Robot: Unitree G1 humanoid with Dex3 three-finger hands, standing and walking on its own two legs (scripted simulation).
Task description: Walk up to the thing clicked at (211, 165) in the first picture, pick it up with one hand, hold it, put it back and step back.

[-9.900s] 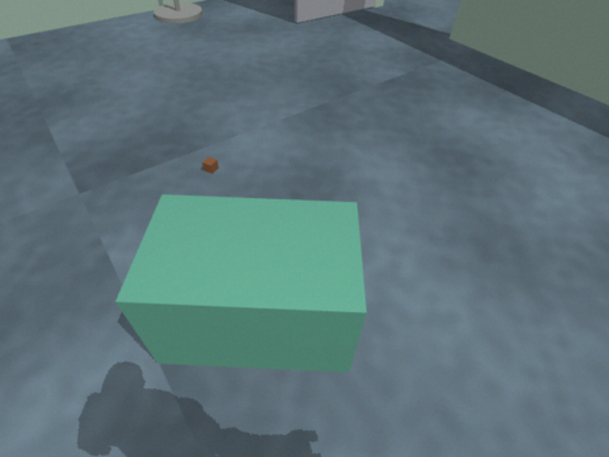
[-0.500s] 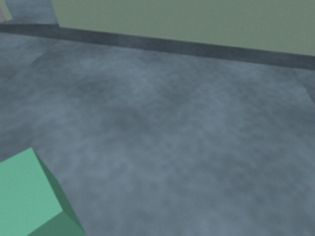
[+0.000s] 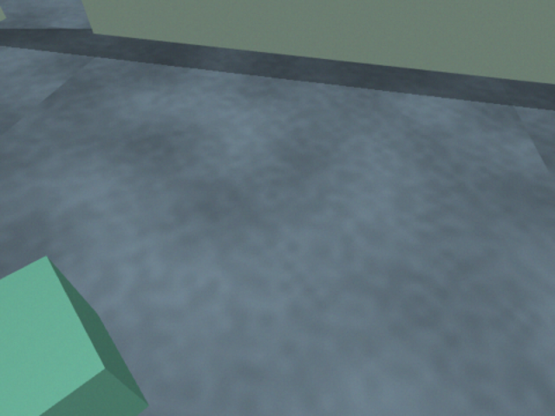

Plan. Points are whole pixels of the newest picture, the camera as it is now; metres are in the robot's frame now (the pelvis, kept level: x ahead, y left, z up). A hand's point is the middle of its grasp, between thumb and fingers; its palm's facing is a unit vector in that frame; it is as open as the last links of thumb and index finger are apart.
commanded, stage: stand
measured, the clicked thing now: out of the picture +0.57 +1.61 -0.76
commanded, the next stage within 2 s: none
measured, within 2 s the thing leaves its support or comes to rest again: neither
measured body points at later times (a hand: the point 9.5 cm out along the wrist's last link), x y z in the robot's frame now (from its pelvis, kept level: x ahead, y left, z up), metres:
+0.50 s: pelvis -0.01 -0.01 +0.00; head +0.00 +0.00 +0.45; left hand +0.07 +0.30 -0.13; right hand +0.07 -0.30 -0.14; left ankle +0.01 +0.12 -0.75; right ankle -0.02 -0.13 -0.75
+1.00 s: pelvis +0.00 -0.01 +0.00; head +0.01 -0.01 +0.45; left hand +0.08 +0.29 -0.13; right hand +0.07 -0.31 -0.14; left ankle +0.01 +0.12 -0.75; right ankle -0.02 -0.13 -0.75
